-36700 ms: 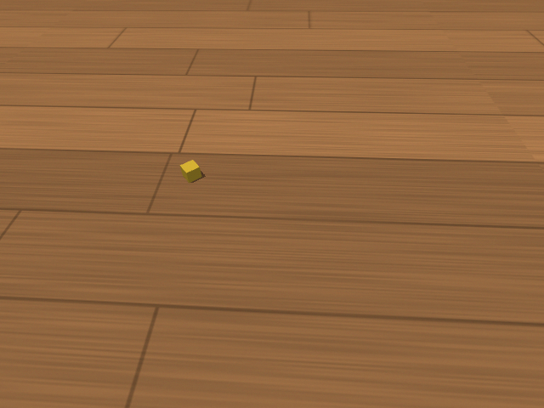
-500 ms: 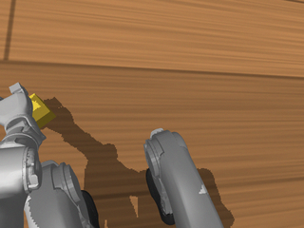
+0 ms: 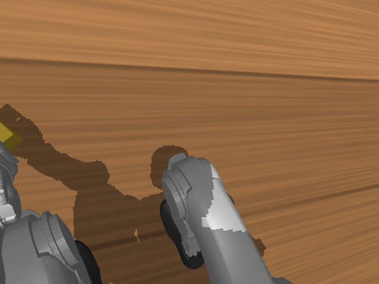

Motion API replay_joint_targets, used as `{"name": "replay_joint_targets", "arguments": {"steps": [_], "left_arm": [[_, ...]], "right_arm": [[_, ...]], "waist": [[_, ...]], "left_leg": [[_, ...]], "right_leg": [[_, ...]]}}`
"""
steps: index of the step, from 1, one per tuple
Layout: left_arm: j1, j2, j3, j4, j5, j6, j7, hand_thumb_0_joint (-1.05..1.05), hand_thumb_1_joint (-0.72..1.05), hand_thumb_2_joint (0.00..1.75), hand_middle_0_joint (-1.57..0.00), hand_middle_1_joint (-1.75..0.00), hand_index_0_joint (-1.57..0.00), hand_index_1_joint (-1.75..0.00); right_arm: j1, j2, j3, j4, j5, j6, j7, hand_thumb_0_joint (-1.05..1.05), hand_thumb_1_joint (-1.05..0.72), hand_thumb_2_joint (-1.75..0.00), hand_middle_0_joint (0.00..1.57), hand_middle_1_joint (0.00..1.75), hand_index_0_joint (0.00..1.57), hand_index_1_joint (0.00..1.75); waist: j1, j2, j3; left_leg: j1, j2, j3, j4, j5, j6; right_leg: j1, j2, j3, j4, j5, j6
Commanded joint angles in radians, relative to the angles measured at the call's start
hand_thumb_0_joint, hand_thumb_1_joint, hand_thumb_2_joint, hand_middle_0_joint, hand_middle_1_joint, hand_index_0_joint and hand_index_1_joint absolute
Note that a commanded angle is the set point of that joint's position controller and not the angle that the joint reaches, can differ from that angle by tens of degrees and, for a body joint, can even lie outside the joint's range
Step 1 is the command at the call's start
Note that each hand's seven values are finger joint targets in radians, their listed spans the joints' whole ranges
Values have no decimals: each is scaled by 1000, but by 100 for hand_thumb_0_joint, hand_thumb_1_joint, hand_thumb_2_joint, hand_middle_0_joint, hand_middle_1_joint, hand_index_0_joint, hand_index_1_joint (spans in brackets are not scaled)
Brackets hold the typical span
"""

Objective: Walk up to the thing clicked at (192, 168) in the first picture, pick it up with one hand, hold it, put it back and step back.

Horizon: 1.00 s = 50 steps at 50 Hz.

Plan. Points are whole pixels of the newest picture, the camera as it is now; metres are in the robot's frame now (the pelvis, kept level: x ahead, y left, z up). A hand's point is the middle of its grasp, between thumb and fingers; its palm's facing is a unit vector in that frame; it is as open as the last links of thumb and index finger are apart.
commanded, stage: rest palm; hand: left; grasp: from above
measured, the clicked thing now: out of the picture +0.48 +0.27 -0.28
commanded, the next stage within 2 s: close in 0.66 s
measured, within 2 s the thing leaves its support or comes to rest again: neither
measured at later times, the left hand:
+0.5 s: hand out of the picture +0.45 +0.26 -0.24, palm faces -0.37 -0.24 -0.90, open 13.4 cm
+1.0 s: hand out of the picture +0.46 +0.27 -0.25, palm faces -0.36 -0.24 -0.90, open 11.6 cm
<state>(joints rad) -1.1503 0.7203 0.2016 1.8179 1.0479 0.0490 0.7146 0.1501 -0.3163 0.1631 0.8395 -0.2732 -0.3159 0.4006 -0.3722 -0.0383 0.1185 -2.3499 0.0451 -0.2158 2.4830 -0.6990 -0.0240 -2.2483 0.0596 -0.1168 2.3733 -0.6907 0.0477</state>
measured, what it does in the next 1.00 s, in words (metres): stands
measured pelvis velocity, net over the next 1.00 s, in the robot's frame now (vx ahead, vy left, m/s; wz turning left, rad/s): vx -0.01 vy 0.01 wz -0.05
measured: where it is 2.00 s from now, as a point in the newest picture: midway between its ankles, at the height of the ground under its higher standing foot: (143, 267)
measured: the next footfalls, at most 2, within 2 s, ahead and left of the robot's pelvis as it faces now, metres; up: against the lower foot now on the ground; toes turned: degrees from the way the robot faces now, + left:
none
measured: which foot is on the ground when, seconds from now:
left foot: down 0.00-1.00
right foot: down 0.00-1.00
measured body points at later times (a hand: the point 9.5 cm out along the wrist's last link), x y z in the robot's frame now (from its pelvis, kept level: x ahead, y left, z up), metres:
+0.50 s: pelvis +0.00 +0.01 +0.00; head +0.27 +0.09 +0.34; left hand +0.47 +0.27 -0.19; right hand -0.01 -0.24 -0.07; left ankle +0.07 +0.14 -0.28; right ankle +0.10 -0.12 -0.28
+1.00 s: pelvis -0.01 +0.01 +0.00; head +0.29 +0.10 +0.33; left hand +0.48 +0.27 -0.20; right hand -0.01 -0.23 -0.06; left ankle +0.07 +0.14 -0.28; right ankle +0.10 -0.12 -0.28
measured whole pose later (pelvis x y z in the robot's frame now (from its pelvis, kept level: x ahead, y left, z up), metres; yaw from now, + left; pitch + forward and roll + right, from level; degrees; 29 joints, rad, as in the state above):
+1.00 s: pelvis -0.01 +0.01 +0.00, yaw -3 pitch +29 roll -14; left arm -1.18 0.86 0.14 1.86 1.01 0.04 0.75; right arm 0.13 -0.35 0.27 0.76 -0.27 -0.37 0.41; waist -0.42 -0.10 0.20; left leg -2.33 0.04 -0.27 2.51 -0.70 -0.01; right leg -2.20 0.07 -0.16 2.35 -0.68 0.06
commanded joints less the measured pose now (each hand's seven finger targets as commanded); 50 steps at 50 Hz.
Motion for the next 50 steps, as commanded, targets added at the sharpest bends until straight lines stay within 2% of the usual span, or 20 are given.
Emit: {"name": "replay_joint_targets", "arguments": {"steps": [1, 4, 8, 9, 11, 14, 18, 20, 23, 25, 28, 32, 34, 37, 40, 44, 45, 47, 49, 50], "left_arm": [[-307, 174, -19, -106, 13, -21, 53, 0, -48, 92, -15, -91, -13, -92], [-298, 185, -6, -97, 9, -24, 70, 0, -47, 93, -16, -90, -14, -92], [-293, 178, -22, -47, 14, -18, 76, 0, -44, 97, -19, -91, -17, -94], [-293, 195, -17, -61, 11, -18, 78, 0, -43, 97, -19, -93, -17, -95], [-294, 180, -23, -42, 12, -20, 70, 0, -41, 93, -20, -90, -19, -92], [-291, 197, -27, -54, 20, -18, 74, 0, -41, 91, -19, -90, -18, -91], [-276, 215, -36, -8, 17, -9, 77, 0, -40, 88, -20, -88, -18, -89], [-292, 224, -31, -33, 16, -13, 78, 0, -41, 87, -19, -88, -18, -89], [-274, 229, -40, -15, 11, -9, 82, 0, -39, 84, -21, -87, -20, -88], [-307, 218, -43, -50, -1, -11, 85, 0, -38, 85, -22, -85, -21, -86], [-279, 245, -46, -33, -12, -7, 88, 0, -38, 84, -23, -84, -21, -86], [-319, 266, -36, -75, -12, -9, 95, 0, -34, 84, -27, -82, -25, -84], [-275, 251, -50, -40, -16, -3, 88, 0, -34, 82, -27, -82, -25, -83], [-299, 298, -26, -72, -20, -7, 91, 0, -29, 82, -31, -79, -29, -81], [-276, 260, -57, -38, -23, 0, 83, 0, -18, 77, -38, -80, -37, -80], [-276, 278, -67, -31, -31, -9, 71, 0, -8, 67, -44, -75, -45, -74], [-281, 293, -57, -47, -32, -12, 72, 0, -7, 66, -45, -73, -45, -72], [-273, 265, -86, -28, -32, -12, 58, 0, -3, 60, -47, -70, -48, -69], [-283, 304, -67, -35, -27, -17, 63, 0, -2, 59, -48, -69, -49, -67], [-293, 275, -84, -38, -30, -17, 58, 0, 0, 57, -50, -67, -51, -66]], "right_arm": [[251, -283, -60, 26, 3, -1, 12, 0, -88, -90, 20, 30, 20, 30], [257, -292, -58, 30, 4, -1, 17, 0, -89, -90, 20, 30, 20, 30], [253, -295, -49, 33, 1, -9, 24, 0, -88, -90, 20, 30, 20, 30], [246, -301, -51, 35, 6, -10, 23, 0, -88, -90, 20, 30, 20, 30], [245, -300, -43, 33, 1, -18, 28, 0, -88, -90, 20, 30, 20, 30], [241, -316, -38, 16, 6, -21, 27, 0, -88, -90, 20, 30, 20, 30], [228, -320, -32, 14, 9, -27, 22, 0, -88, -90, 20, 30, 20, 30], [237, -334, -32, 6, 5, -33, 24, 0, -88, -90, 20, 30, 20, 30], [217, -337, -25, -3, 8, -43, 21, 0, -88, -90, 20, 30, 20, 30], [224, -329, -17, -20, 2, -43, 23, 0, -88, -90, 20, 30, 20, 30], [212, -340, -11, -11, 3, -52, 20, 0, -89, -90, 20, 30, 20, 30], [226, -340, -5, -16, 1, -49, 20, 0, -89, -90, 20, 30, 20, 30], [217, -338, 5, -24, -2, -51, 20, 0, -89, -90, 20, 30, 20, 30], [226, -344, 4, -23, 3, -47, 14, 0, -89, -90, 20, 30, 20, 30], [219, -344, 13, -30, 4, -47, 16, 0, -89, -90, 20, 30, 20, 30], [227, -350, 16, -31, 6, -48, 9, 0, -89, -90, 20, 30, 20, 30], [226, -355, 17, -35, 10, -47, 7, 0, -88, -90, 20, 30, 20, 30], [212, -354, 28, -42, 8, -53, 7, 0, -88, -90, 20, 30, 20, 30], [237, -367, 25, -46, 13, -46, 1, 0, -89, -90, 20, 30, 20, 30], [228, -355, 32, -48, 12, -48, 2, 0, -89, -90, 20, 30, 20, 30]], "waist": [[-58, 403, -731], [-53, 414, -727], [-80, 391, -661], [-69, 389, -667], [-84, 397, -644], [-77, 402, -657], [-88, 382, -581], [-90, 390, -604], [-98, 383, -567], [-104, 377, -609], [-100, 387, -589], [-99, 435, -635], [-110, 394, -597], [-96, 425, -633], [-116, 404, -597], [-124, 392, -574], [-112, 389, -596], [-127, 383, -552], [-118, 397, -580], [-124, 399, -560]], "left_leg": [[528, 3, 106, -200, 236, 38], [514, 5, 102, -204, 235, 36], [472, 2, 93, -203, 197, 40], [466, 4, 88, -208, 182, 39], [491, 5, 76, -214, 183, 34], [493, 7, 70, -217, 203, 34], [451, 7, 68, -221, 139, 35], [474, 9, 60, -229, 148, 33], [460, 10, 58, -230, 129, 32], [479, 11, 66, -210, 181, 34], [467, 13, 68, -208, 175, 33], [512, 19, 60, -211, 196, 26], [484, 15, 67, -201, 193, 32], [512, 19, 64, -208, 210, 30], [485, 21, 57, -203, 212, 31], [469, 19, 56, -208, 189, 34], [480, 22, 52, -209, 194, 34], [469, 20, 45, -210, 176, 33], [480, 23, 44, -222, 184, 31], [491, 23, 34, -225, 181, 27]], "right_leg": [[402, 33, -118, -229, 326, -66], [409, 38, -121, -234, 326, -68], [378, 39, -127, -237, 290, -68], [373, 42, -129, -239, 275, -69], [343, 35, -141, -224, 269, -70], [359, 37, -143, -226, 287, -67], [333, 39, -139, -235, 232, -66], [347, 40, -145, -234, 238, -67], [339, 40, -145, -241, 225, -63], [380, 41, -141, -244, 278, -60], [389, 42, -139, -249, 277, -58], [409, 41, -147, -240, 295, -63], [422, 42, -145, -247, 301, -57], [437, 45, -144, -253, 313, -60], [430, 47, -150, -245, 323, -58], [439, 51, -147, -257, 303, -58], [436, 50, -150, -259, 303, -57], [406, 43, -158, -247, 284, -58], [432, 50, -157, -258, 289, -59], [407, 43, -163, -242, 285, -61]]}}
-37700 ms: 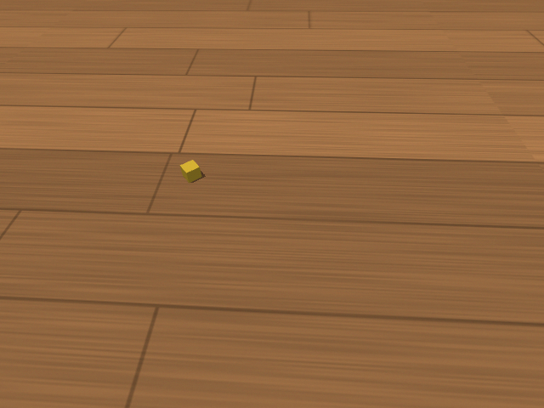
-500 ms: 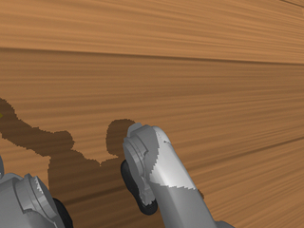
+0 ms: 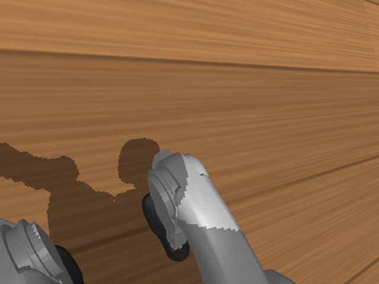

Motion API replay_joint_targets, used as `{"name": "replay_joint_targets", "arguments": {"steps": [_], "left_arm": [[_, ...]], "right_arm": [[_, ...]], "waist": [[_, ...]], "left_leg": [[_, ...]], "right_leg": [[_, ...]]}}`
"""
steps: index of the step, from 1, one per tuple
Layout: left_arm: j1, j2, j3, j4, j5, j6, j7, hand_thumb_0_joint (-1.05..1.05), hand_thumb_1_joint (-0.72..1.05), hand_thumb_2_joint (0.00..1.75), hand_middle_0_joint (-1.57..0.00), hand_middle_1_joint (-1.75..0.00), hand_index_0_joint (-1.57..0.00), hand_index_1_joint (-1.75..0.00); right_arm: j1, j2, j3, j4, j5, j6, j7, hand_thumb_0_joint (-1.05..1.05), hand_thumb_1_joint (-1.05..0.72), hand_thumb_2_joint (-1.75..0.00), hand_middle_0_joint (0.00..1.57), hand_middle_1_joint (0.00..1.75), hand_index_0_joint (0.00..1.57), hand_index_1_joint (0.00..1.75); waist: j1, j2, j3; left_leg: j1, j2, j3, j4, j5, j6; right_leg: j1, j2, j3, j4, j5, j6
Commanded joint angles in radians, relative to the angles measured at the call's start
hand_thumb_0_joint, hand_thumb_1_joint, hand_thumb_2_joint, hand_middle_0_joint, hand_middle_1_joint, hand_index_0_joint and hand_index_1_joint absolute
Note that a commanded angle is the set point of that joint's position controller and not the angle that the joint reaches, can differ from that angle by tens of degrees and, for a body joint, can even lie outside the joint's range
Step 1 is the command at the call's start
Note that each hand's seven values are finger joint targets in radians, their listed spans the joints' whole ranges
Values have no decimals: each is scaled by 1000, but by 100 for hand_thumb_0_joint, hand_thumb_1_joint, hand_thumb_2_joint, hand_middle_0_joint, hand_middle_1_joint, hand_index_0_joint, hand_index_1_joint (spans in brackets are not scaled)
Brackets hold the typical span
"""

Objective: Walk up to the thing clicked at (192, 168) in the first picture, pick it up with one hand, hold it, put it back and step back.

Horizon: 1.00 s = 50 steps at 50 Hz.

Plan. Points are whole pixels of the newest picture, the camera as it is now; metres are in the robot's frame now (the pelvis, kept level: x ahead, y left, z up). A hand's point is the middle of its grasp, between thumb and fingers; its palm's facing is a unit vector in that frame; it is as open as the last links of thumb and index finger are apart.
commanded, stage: close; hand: left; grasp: from above
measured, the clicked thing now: out of the picture +0.47 +0.29 -0.28
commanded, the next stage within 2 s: settle in 0.94 s
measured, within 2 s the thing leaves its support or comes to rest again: leaves its support in 1.36 s
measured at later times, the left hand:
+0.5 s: hand out of the picture +0.46 +0.28 -0.24, palm faces -0.36 -0.24 -0.90, open 10.8 cm
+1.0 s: hand out of the picture +0.46 +0.28 -0.24, palm faces -0.36 -0.23 -0.90, open 10.5 cm
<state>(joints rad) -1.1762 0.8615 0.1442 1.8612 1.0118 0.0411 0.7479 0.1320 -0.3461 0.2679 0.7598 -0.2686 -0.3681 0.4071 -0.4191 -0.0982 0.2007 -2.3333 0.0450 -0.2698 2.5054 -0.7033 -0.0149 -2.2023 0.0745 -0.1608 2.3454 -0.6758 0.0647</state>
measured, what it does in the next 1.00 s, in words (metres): stands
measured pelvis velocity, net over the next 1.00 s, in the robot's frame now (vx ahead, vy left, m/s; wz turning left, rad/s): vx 0.00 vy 0.00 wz -0.01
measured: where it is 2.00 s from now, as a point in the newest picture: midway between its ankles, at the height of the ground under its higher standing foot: (128, 265)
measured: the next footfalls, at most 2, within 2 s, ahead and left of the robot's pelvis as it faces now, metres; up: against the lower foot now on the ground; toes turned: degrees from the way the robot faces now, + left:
none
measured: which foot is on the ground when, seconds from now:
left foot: down 0.00-1.00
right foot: down 0.00-1.00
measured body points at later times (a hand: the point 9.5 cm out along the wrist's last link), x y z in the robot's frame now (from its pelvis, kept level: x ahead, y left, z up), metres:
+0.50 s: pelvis +0.00 +0.00 +0.01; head +0.28 +0.11 +0.34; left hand +0.47 +0.29 -0.19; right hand +0.01 -0.24 -0.05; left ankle +0.07 +0.13 -0.28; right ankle +0.11 -0.12 -0.28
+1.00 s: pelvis +0.00 +0.00 +0.01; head +0.28 +0.11 +0.34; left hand +0.47 +0.29 -0.19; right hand +0.01 -0.24 -0.04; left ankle +0.07 +0.13 -0.28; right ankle +0.11 -0.12 -0.28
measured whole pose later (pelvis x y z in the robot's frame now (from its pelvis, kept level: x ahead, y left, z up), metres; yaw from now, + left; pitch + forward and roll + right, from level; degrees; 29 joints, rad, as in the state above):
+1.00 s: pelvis +0.00 +0.00 +0.01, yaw +0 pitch +29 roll -14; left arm -1.19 0.88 0.07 1.85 0.99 0.05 0.72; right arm 0.14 -0.37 0.30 0.70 -0.26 -0.35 0.36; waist -0.43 -0.10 0.20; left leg -2.31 0.05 -0.27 2.47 -0.69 -0.01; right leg -2.18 0.08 -0.17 2.30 -0.66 0.06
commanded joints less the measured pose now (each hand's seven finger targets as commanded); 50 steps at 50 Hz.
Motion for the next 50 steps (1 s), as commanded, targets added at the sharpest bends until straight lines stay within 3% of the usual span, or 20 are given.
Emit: {"name": "replay_joint_targets", "arguments": {"steps": [1, 4, 12, 14, 19, 21, 22, 24, 27, 30, 32, 35, 37, 42, 46, 50], "left_arm": [[-245, 149, -20, -73, 8, -10, 27, 0, 1, 55, -49, -68, -51, -66], [-258, 125, -50, -84, 11, -10, 20, 0, 7, 57, -55, -67, -57, -65], [-243, 146, -36, -108, -3, -1, 22, 0, 14, 55, -63, -59, -63, -59], [-256, 124, -50, -88, 4, 3, 26, 0, 16, 52, -64, -59, -65, -58], [-234, 126, -54, -69, 2, 5, 15, 0, 19, 52, -67, -57, -67, -56], [-252, 101, -75, -75, 4, 4, 7, 0, 23, 51, -70, -56, -70, -55], [-239, 105, -81, -77, -1, 2, 3, 0, 24, 50, -70, -55, -71, -54], [-233, 123, -66, -91, -2, -2, 3, 0, 24, 50, -71, -55, -71, -54], [-233, 96, -84, -75, -2, 0, 2, 0, 28, 48, -74, -52, -75, -52], [-257, 108, -82, -87, -7, 1, 3, 0, 33, 47, -77, -52, -78, -51], [-233, 124, -73, -82, -12, 2, 1, 0, 32, 49, -78, -50, -78, -50], [-262, 107, -90, -91, -20, -2, -1, 0, 37, 50, -82, -50, -82, -50], [-243, 119, -77, -87, -18, -1, 2, 0, 40, 49, -83, -51, -83, -50], [-263, 128, -81, -79, -18, -1, -4, 0, 42, 46, -85, -47, -85, -47], [-224, 152, -76, -72, -14, -6, -12, 0, 47, 47, -91, -46, -91, -46], [-256, 121, -90, -87, -12, -6, -11, 0, 51, 47, -94, -43, -93, -44]], "right_arm": [[247, -335, -74, 32, 9, 8, -8, 0, -89, -90, 20, 30, 20, 30], [236, -330, -67, 12, 8, 6, -9, 0, -89, -90, 20, 30, 20, 30], [245, -341, -72, 7, 15, 13, -18, 0, -89, -90, 20, 30, 20, 30], [255, -330, -68, 9, 12, 19, -18, 0, -89, -90, 20, 30, 20, 30], [240, -341, -70, 8, 16, 19, -29, 0, -89, -90, 20, 30, 20, 30], [244, -332, -68, 2, 9, 18, -28, 0, -89, -90, 20, 30, 20, 30], [238, -333, -70, 3, 11, 17, -30, 0, -89, -90, 20, 30, 20, 30], [244, -343, -71, -4, 16, 15, -33, 0, -89, -90, 20, 30, 20, 30], [244, -339, -66, -6, 12, 17, -32, 0, -89, -90, 20, 30, 20, 30], [247, -346, -62, -7, 9, 13, -32, 0, -89, -90, 20, 30, 20, 30], [249, -348, -64, -7, 15, 17, -37, 0, -89, -90, 20, 30, 20, 30], [242, -337, -61, -13, 11, 16, -41, 0, -89, -90, 20, 30, 20, 30], [254, -339, -62, -10, 12, 19, -42, 0, -88, -90, 20, 30, 20, 30], [241, -343, -54, -21, 9, 21, -48, 0, -88, -90, 20, 30, 20, 30], [234, -343, -53, -25, 15, 21, -56, 0, -89, -90, 20, 30, 20, 30], [246, -333, -48, -28, 10, 25, -53, 0, -88, -90, 20, 30, 20, 30]], "waist": [[-68, 470, -658], [-81, 455, -633], [-65, 454, -657], [-80, 450, -653], [-78, 459, -612], [-96, 442, -595], [-89, 443, -596], [-78, 440, -623], [-95, 435, -602], [-100, 437, -602], [-85, 437, -611], [-98, 415, -602], [-85, 431, -626], [-104, 408, -591], [-86, 407, -594], [-102, 419, -603]], "left_leg": [[483, 26, 86, -260, 191, 15], [466, 24, 88, -248, 178, 19], [473, 28, 87, -261, 192, 16], [464, 27, 91, -256, 201, 18], [459, 27, 79, -278, 152, 13], [456, 24, 84, -277, 138, 16], [448, 24, 85, -277, 130, 17], [466, 24, 85, -280, 154, 16], [468, 25, 78, -280, 159, 14], [464, 24, 80, -283, 157, 14], [467, 26, 81, -286, 156, 15], [435, 23, 90, -271, 135, 20], [447, 25, 93, -278, 162, 17], [429, 23, 86, -274, 130, 22], [425, 23, 87, -282, 126, 21], [448, 25, 84, -283, 155, 19]], "right_leg": [[374, 35, -122, -218, 274, -81], [362, 37, -121, -223, 271, -76], [385, 40, -116, -236, 284, -76], [391, 43, -118, -235, 297, -75], [351, 39, -123, -238, 243, -80], [353, 40, -123, -245, 236, -77], [358, 45, -115, -250, 227, -78], [373, 41, -117, -252, 247, -78], [359, 42, -125, -246, 256, -76], [359, 41, -124, -249, 254, -76], [374, 42, -118, -258, 251, -76], [379, 44, -109, -270, 237, -72], [406, 46, -111, -267, 256, -74], [375, 42, -113, -273, 228, -71], [390, 45, -105, -275, 219, -72], [392, 45, -113, -267, 253, -72]]}}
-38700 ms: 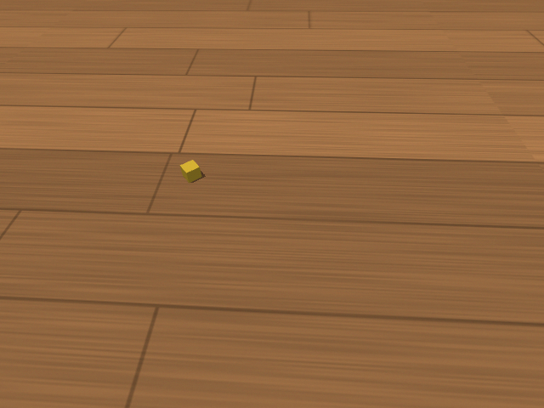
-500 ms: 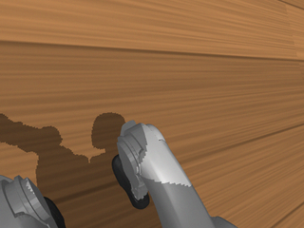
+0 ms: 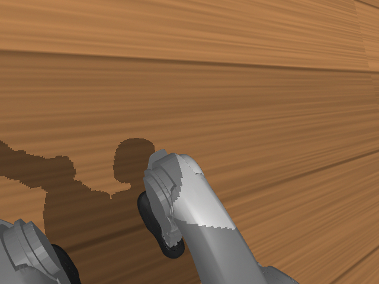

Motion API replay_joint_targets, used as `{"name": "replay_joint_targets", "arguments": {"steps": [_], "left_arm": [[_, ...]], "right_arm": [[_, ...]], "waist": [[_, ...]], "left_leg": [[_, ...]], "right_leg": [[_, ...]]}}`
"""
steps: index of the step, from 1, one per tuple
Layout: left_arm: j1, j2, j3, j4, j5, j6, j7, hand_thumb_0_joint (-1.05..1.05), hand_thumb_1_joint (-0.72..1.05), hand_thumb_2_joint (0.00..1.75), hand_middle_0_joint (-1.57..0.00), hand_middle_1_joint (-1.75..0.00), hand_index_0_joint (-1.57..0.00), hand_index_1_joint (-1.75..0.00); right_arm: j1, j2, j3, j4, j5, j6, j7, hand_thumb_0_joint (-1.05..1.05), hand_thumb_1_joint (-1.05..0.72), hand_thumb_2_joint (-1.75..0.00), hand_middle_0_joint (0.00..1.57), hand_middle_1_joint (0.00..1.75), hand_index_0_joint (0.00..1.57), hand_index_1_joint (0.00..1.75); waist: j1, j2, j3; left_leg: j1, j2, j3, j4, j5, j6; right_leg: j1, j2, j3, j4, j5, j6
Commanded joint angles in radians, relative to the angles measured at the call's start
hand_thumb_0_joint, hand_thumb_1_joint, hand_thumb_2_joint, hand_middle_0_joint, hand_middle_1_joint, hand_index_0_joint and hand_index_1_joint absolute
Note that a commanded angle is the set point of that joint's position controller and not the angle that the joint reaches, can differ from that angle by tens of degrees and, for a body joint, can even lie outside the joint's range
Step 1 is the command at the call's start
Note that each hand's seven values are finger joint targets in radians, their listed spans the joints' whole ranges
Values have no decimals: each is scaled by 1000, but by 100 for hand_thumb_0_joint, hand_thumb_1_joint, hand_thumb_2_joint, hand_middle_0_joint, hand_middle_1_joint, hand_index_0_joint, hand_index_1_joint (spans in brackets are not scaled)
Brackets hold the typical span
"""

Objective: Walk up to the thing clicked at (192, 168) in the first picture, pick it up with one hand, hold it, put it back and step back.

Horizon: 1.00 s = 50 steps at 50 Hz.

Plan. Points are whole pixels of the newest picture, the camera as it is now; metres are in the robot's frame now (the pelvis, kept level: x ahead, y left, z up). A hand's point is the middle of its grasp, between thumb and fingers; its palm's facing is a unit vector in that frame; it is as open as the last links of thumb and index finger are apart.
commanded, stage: settle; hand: left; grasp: from above
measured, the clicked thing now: out of the picture +0.47 +0.29 -0.29
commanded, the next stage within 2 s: lift in 1.02 s
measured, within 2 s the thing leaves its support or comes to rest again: leaves its support in 0.36 s
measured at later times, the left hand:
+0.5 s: hand out of the picture +0.47 +0.30 -0.22, palm faces -0.31 -0.26 -0.91, open 10.5 cm
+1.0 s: hand out of the picture +0.46 +0.30 -0.15, palm faces -0.33 -0.23 -0.91, open 10.4 cm
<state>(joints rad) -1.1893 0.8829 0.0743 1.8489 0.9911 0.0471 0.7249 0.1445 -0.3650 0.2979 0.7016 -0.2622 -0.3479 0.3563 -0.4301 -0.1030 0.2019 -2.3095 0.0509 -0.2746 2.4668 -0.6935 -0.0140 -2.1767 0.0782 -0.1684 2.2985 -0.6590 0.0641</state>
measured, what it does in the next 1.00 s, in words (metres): stands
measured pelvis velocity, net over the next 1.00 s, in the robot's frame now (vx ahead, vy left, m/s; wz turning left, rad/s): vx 0.01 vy -0.01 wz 0.10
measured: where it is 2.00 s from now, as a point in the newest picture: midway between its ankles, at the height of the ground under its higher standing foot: (124, 263)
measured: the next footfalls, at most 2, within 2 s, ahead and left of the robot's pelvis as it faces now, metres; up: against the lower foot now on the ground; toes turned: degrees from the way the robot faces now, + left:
none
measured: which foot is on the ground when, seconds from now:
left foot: down 0.00-1.00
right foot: down 0.00-1.00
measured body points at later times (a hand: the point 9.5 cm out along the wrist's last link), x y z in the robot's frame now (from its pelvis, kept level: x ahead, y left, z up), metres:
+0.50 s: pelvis +0.01 +0.00 +0.00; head +0.27 +0.11 +0.35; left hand +0.48 +0.30 -0.17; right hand +0.02 -0.24 -0.06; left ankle +0.07 +0.13 -0.29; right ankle +0.12 -0.12 -0.29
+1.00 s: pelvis +0.01 -0.01 +0.01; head +0.24 +0.07 +0.39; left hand +0.47 +0.30 -0.10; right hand +0.05 -0.26 -0.09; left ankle +0.07 +0.13 -0.29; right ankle +0.12 -0.12 -0.29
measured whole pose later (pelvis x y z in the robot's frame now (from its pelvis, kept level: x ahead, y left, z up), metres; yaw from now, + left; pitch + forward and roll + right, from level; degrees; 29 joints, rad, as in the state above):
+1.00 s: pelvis +0.01 -0.01 +0.01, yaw +6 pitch +35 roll -8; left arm -1.12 0.60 0.08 1.61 1.00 0.15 0.51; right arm 0.20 -0.31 0.10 0.82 -0.16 -0.21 0.28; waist -0.29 0.03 -0.05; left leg -2.32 0.05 -0.16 2.37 -0.67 -0.02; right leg -2.24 0.05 -0.07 2.30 -0.68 0.04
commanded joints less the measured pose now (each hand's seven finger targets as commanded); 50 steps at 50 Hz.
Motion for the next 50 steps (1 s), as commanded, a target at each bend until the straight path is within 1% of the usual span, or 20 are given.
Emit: {"name": "replay_joint_targets", "arguments": {"steps": [1, 4, 12, 14, 17, 18, 21, 24, 27, 29, 30, 31, 32, 34, 38, 41, 43, 47, 48, 50], "left_arm": [[-214, 126, 0, -54, 8, -11, 18, 0, 51, 46, -92, -46, -92, -46], [-235, 97, -18, -71, 1, -7, 16, 0, 60, 54, -103, -53, -104, -52], [-230, 104, -7, -142, -5, 8, -13, 0, 71, 66, -112, -58, -112, -58], [-247, 94, -15, -175, 4, 13, -19, 0, 73, 65, -113, -57, -113, -58], [-276, 116, 28, -267, 12, 20, -6, 0, 71, 64, -111, -57, -111, -57], [-264, 80, 0, -219, 24, 33, -11, 0, 70, 65, -111, -56, -111, -56], [-269, 86, 43, -307, 29, 45, -18, 0, 70, 66, -110, -56, -110, -56], [-270, 37, 38, -346, 30, 63, -42, 0, 71, 70, -112, -58, -111, -59], [-186, -17, 19, -302, 25, 82, -82, 0, 70, 73, -111, -59, -110, -61], [-200, -36, 23, -328, 13, 88, -107, 0, 70, 73, -111, -60, -110, -61], [-213, -80, -12, -323, 5, 89, -124, 0, 69, 71, -110, -60, -110, -61], [-210, -57, 4, -331, 6, 91, -130, 0, 67, 75, -110, -62, -108, -64], [-205, -62, -4, -317, 4, 92, -144, 0, 68, 74, -110, -62, -109, -64], [-241, -69, -7, -361, 3, 88, -156, 0, 66, 76, -108, -64, -107, -65], [-262, -76, -17, -348, 17, 91, -176, 0, 64, 77, -108, -64, -106, -65], [-290, -57, -5, -389, 18, 83, -182, 0, 64, 78, -107, -66, -106, -67], [-301, -79, -11, -406, 24, 84, -180, 0, 63, 80, -106, -67, -105, -69], [-312, -71, 9, -403, 31, 97, -176, 0, 67, 82, -109, -66, -107, -68], [-292, -97, -3, -370, 21, 102, -177, 0, 66, 81, -108, -65, -107, -67], [-278, -83, 0, -366, 25, 104, -188, 0, 68, 81, -110, -65, -108, -67]], "right_arm": [[236, -334, -85, 30, 6, 8, -6, 0, -88, -90, 20, 30, 20, 30], [228, -312, -80, 28, 1, 8, -4, 0, -90, -90, 20, 30, 20, 30], [236, -311, -101, 31, 26, 20, -8, 0, -90, -90, 20, 30, 20, 30], [250, -294, -104, 30, 25, 32, -6, 0, -90, -90, 20, 30, 20, 30], [259, -289, -127, 47, 39, 43, -4, 0, -90, -90, 20, 30, 20, 30], [259, -268, -121, 55, 34, 50, -1, 0, -90, -90, 20, 30, 20, 30], [269, -268, -156, 72, 46, 61, 3, 0, -90, -90, 20, 30, 20, 30], [270, -251, -185, 92, 61, 75, 6, 0, -90, -90, 20, 30, 20, 30], [283, -252, -214, 101, 73, 89, 6, 0, -90, -90, 20, 30, 20, 30], [284, -236, -221, 120, 79, 93, 5, 0, -90, -90, 20, 30, 20, 30], [286, -247, -239, 115, 81, 98, 1, 0, -90, -90, 20, 30, 20, 30], [300, -234, -232, 119, 84, 100, -3, 0, -90, -90, 20, 30, 20, 30], [288, -225, -229, 117, 86, 101, -7, 0, -90, -90, 20, 30, 20, 30], [301, -224, -244, 130, 91, 108, -15, 0, -90, -90, 20, 30, 20, 30], [290, -216, -251, 132, 99, 116, -39, 0, -89, -90, 20, 30, 20, 30], [295, -199, -259, 142, 99, 126, -55, 0, -89, -90, 20, 30, 20, 30], [264, -197, -262, 112, 105, 124, -65, 0, -89, -90, 20, 30, 20, 30], [283, -196, -272, 123, 106, 135, -80, 0, -89, -90, 20, 30, 20, 30], [263, -187, -271, 112, 105, 137, -83, 0, -89, -90, 20, 30, 20, 30], [286, -184, -273, 128, 99, 140, -88, 0, -88, -90, 20, 30, 20, 30]], "waist": [[-79, 420, -613], [-94, 422, -589], [-42, 504, -675], [-47, 510, -710], [3, 601, -808], [-25, 569, -764], [10, 596, -818], [27, 620, -863], [38, 530, -817], [45, 503, -818], [35, 486, -816], [48, 464, -839], [45, 432, -815], [64, 443, -864], [61, 409, -834], [88, 412, -877], [105, 434, -913], [113, 417, -946], [107, 395, -924], [106, 354, -908]], "left_leg": [[423, 21, 88, -250, 145, 18], [428, 20, 86, -248, 129, 16], [487, 24, 80, -276, 159, 5], [496, 23, 101, -261, 199, 9], [560, 24, 108, -277, 245, -3], [531, 24, 117, -259, 236, 2], [538, 19, 124, -275, 228, 1], [571, 16, 136, -288, 237, -1], [473, 8, 155, -271, 227, 17], [461, 1, 151, -292, 201, 20], [451, 3, 154, -291, 188, 25], [446, 0, 160, -289, 196, 27], [406, -5, 158, -290, 167, 32], [423, -8, 167, -294, 163, 32], [421, -14, 163, -318, 93, 31], [422, -20, 192, -311, 127, 31], [461, -21, 194, -330, 133, 28], [471, -22, 206, -332, 159, 32], [455, -21, 211, -330, 162, 35], [414, -24, 224, -325, 170, 40]], "right_leg": [[382, 44, -108, -228, 236, -71], [363, 43, -104, -224, 224, -71], [344, 34, -111, -203, 241, -82], [403, 41, -95, -209, 287, -80], [384, 38, -98, -192, 317, -92], [380, 41, -92, -194, 324, -89], [343, 33, -86, -193, 304, -94], [322, 32, -78, -191, 305, -100], [313, 36, -59, -208, 292, -94], [276, 26, -58, -205, 264, -94], [289, 33, -49, -217, 250, -93], [318, 31, -43, -225, 254, -90], [304, 30, -30, -229, 218, -91], [308, 29, -24, -233, 204, -92], [261, 23, -15, -240, 126, -97], [307, 21, 13, -255, 134, -98], [285, 16, 5, -248, 143, -102], [291, 10, 6, -253, 179, -99], [306, 11, 12, -261, 182, -97], [354, 11, 28, -277, 188, -89]]}}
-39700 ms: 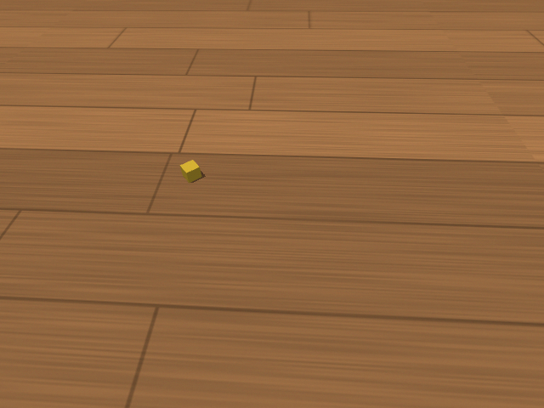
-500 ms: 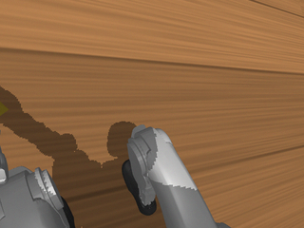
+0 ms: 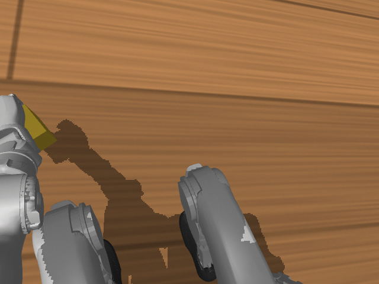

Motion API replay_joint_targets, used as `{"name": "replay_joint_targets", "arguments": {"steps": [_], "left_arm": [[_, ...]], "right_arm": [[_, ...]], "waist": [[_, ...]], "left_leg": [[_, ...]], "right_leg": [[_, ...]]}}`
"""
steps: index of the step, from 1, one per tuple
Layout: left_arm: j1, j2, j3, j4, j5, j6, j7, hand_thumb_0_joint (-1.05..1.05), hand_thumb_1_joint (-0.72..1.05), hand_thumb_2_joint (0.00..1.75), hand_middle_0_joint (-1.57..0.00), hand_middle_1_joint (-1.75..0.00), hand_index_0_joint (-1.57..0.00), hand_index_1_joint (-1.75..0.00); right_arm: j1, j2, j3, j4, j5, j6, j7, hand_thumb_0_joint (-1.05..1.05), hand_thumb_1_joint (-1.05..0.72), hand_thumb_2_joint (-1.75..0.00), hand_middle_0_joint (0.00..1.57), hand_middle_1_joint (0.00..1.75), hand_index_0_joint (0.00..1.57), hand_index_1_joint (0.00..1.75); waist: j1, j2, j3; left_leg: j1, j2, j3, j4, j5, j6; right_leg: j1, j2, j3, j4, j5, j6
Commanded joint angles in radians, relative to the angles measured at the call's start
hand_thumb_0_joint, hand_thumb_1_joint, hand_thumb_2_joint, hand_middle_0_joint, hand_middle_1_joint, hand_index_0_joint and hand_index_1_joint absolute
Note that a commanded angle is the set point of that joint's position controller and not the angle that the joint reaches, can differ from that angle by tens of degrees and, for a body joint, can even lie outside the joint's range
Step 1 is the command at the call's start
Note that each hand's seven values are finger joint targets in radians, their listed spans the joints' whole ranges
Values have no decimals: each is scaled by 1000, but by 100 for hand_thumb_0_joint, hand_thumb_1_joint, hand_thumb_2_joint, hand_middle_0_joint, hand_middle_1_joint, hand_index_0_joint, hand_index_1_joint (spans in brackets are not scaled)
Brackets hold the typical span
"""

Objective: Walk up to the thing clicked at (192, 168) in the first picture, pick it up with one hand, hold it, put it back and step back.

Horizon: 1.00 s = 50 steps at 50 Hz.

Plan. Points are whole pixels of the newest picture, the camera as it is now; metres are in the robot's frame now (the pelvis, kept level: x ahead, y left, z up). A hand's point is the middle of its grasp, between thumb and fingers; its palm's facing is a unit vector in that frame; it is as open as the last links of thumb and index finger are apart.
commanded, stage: settle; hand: left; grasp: from above
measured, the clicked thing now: (25, 133) +0.49 +0.26 -0.20
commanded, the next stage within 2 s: lift in 0.02 s
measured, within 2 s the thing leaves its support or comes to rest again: neither
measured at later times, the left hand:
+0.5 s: hand out of the picture +0.45 +0.27 -0.09, palm faces -0.36 -0.22 -0.91, open 10.4 cm
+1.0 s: hand out of the picture +0.39 +0.27 +0.08, palm faces -0.36 -0.23 -0.91, open 10.5 cm
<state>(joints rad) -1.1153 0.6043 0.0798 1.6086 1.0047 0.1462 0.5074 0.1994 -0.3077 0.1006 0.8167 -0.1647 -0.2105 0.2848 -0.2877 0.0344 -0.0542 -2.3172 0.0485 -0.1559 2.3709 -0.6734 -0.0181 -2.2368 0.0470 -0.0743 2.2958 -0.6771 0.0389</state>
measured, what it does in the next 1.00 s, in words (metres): rises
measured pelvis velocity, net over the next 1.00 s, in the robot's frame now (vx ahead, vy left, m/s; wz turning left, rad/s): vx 0.00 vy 0.00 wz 0.10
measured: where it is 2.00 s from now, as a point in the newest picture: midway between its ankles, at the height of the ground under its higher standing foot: (160, 274)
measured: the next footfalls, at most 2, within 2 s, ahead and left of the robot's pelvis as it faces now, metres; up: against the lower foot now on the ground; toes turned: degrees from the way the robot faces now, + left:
none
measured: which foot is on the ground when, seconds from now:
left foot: down 0.00-1.00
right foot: down 0.00-1.00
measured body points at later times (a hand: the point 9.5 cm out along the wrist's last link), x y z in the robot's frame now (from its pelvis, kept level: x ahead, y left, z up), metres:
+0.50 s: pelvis +0.00 +0.00 +0.03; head +0.20 +0.04 +0.43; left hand +0.47 +0.28 -0.03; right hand +0.05 -0.26 -0.09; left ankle +0.08 +0.14 -0.31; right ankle +0.10 -0.12 -0.31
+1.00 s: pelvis +0.00 +0.00 +0.17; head +0.15 +0.02 +0.60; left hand +0.40 +0.28 +0.13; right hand +0.13 -0.26 +0.04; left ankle +0.08 +0.14 -0.31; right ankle +0.10 -0.12 -0.31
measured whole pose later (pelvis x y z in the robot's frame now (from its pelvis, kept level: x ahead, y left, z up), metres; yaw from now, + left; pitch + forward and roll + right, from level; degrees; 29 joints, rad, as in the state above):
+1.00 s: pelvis +0.00 +0.00 +0.17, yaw +6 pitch +30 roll -4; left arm -0.67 0.38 -0.12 0.97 0.86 0.35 0.21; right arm 0.16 -0.26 -0.01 0.73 0.02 -0.03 0.00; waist -0.10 0.07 -0.22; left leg -1.74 0.05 -0.07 1.80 -0.60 -0.02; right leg -1.69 0.02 -0.03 1.77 -0.62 0.02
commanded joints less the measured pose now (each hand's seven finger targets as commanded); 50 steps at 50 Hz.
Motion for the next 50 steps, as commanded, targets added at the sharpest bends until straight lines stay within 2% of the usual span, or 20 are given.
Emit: {"name": "replay_joint_targets", "arguments": {"steps": [1, 4, 7, 8, 9, 10, 12, 13, 16, 20, 24, 27, 34, 36, 38, 41, 45, 46, 48, 50], "left_arm": [[-380, 223, 20, -188, 5, 5, 27, 0, 70, 73, -108, -72, -110, -70], [-321, 162, -9, -109, -5, 21, 7, 0, 56, 73, -100, -61, -98, -59], [-381, 211, 5, -264, -10, 21, -25, 0, 59, 65, -101, -67, -103, -65], [-354, 183, 2, -241, -18, 28, -30, 0, 53, 73, -97, -59, -95, -58], [-345, 170, -10, -233, -16, 37, -39, 0, 60, 65, -101, -67, -103, -65], [-339, 154, -21, -230, -18, 39, -53, 0, 53, 71, -96, -59, -95, -57], [-345, 139, -35, -234, -28, 33, -76, 0, 65, 64, -104, -62, -106, -60], [-322, 153, -19, -223, -40, 34, -82, 0, 67, 65, -106, -63, -107, -61], [-303, 137, -40, -306, -26, 38, -113, 0, 66, 64, -105, -59, -106, -58], [-264, 108, -46, -348, -19, 45, -123, 0, 67, 71, -107, -61, -107, -61], [-261, 97, -39, -428, -33, 62, -126, 0, 68, 76, -110, -60, -108, -61], [-222, 44, -78, -452, -48, 81, -146, 0, 69, 74, -111, -58, -109, -59], [-114, 38, -109, -587, -82, 111, -198, 0, 70, 70, -112, -52, -110, -54], [-86, 25, -119, -629, -97, 121, -207, 0, 71, 68, -113, -50, -111, -52], [-46, 41, -115, -677, -97, 135, -211, 0, 72, 65, -114, -48, -112, -50], [9, 40, -127, -738, -100, 159, -226, 0, 72, 65, -114, -48, -112, -50], [63, 11, -146, -797, -113, 191, -250, 0, 70, 66, -113, -47, -111, -49], [104, -30, -172, -778, -114, 200, -257, 0, 70, 67, -113, -47, -111, -50], [110, 1, -161, -846, -126, 208, -257, 0, 70, 66, -114, -46, -111, -49], [138, -34, -186, -864, -129, 218, -264, 0, 68, 64, -113, -44, -110, -47]], "right_arm": [[249, -244, -82, 28, 7, 4, -19, 0, -92, -91, 20, 30, 20, 30], [236, -228, -93, 29, 12, 10, -24, 0, -87, -89, 20, 30, 20, 30], [223, -233, -105, 0, 25, 20, -30, 0, -92, -91, 20, 30, 20, 30], [220, -225, -113, 0, 33, 25, -33, 0, -87, -89, 20, 30, 20, 30], [225, -224, -111, -5, 38, 33, -36, 0, -91, -91, 20, 30, 20, 30], [221, -228, -121, 0, 40, 39, -40, 0, -87, -89, 20, 30, 20, 30], [229, -211, -123, -3, 40, 51, -49, 0, -90, -90, 20, 30, 20, 30], [254, -208, -129, 28, 42, 57, -56, 0, -90, -90, 20, 30, 20, 30], [234, -210, -138, -2, 56, 65, -66, 0, -90, -90, 20, 30, 20, 30], [210, -205, -152, -30, 77, 90, -87, 0, -90, -90, 20, 30, 20, 30], [204, -197, -163, -45, 90, 107, -109, 0, -89, -90, 20, 30, 20, 30], [189, -188, -169, -56, 100, 117, -128, 0, -89, -90, 20, 30, 20, 30], [141, -172, -173, -97, 132, 137, -185, 0, -89, -90, 20, 30, 20, 30], [126, -160, -170, -112, 140, 144, -203, 0, -89, -90, 20, 30, 20, 30], [112, -154, -170, -123, 149, 147, -223, 0, -89, -90, 20, 30, 20, 30], [94, -140, -167, -139, 163, 160, -254, 0, -89, -90, 20, 30, 20, 30], [69, -125, -167, -153, 178, 162, -290, 0, -89, -90, 20, 30, 20, 30], [70, -116, -167, -152, 182, 161, -295, 0, -89, -90, 20, 30, 20, 30], [58, -110, -165, -156, 190, 161, -309, 0, -89, -90, 20, 30, 20, 30], [44, -101, -160, -150, 197, 156, -321, 0, -89, -90, 20, 30, 20, 30]], "waist": [[-12, 245, -721], [-20, 229, -690], [17, 259, -787], [25, 271, -797], [19, 247, -785], [9, 225, -763], [2, 187, -732], [21, 182, -735], [49, 213, -792], [69, 210, -791], [84, 202, -807], [87, 189, -797], [123, 127, -789], [118, 88, -767], [140, 96, -774], [143, 73, -761], [154, 82, -749], [151, 63, -722], [165, 71, -720], [158, 78, -681]], "left_leg": [[466, -23, 107, -225, 173, 44], [468, -19, 105, -245, 160, 40], [522, -22, 116, -252, 195, 42], [521, -22, 118, -260, 191, 40], [516, -22, 123, -257, 201, 43], [509, -23, 121, -258, 196, 45], [452, -27, 129, -257, 171, 49], [462, -28, 130, -268, 158, 48], [556, -29, 130, -304, 190, 40], [596, -31, 128, -346, 189, 39], [643, -34, 119, -399, 160, 39], [668, -35, 116, -440, 128, 38], [719, -40, 118, -544, 77, 41], [713, -43, 119, -577, 62, 45], [757, -41, 122, -613, 63, 43], [810, -42, 119, -681, 74, 44], [947, -37, 117, -778, 103, 39], [958, -36, 125, -798, 107, 40], [1011, -38, 126, -849, 100, 38], [1073, -35, 120, -903, 91, 34]], "right_leg": [[408, 35, -71, -264, 230, -64], [409, 40, -70, -269, 209, -71], [442, 35, -61, -279, 234, -71], [441, 36, -58, -278, 224, -75], [459, 38, -57, -288, 248, -72], [438, 35, -57, -294, 241, -71], [467, 40, -38, -314, 213, -67], [466, 37, -36, -325, 195, -67], [467, 29, -48, -320, 221, -77], [456, 22, -51, -335, 231, -82], [458, 15, -44, -377, 200, -82], [473, 18, -38, -419, 166, -83], [577, 19, -8, -540, 92, -80], [619, 20, 6, -594, 64, -75], [660, 18, 11, -626, 70, -75], [744, 15, 18, -691, 81, -72], [828, 11, 15, -766, 123, -72], [854, 14, 17, -795, 130, -72], [914, 13, 30, -850, 109, -71], [932, 12, 27, -891, 107, -73]]}}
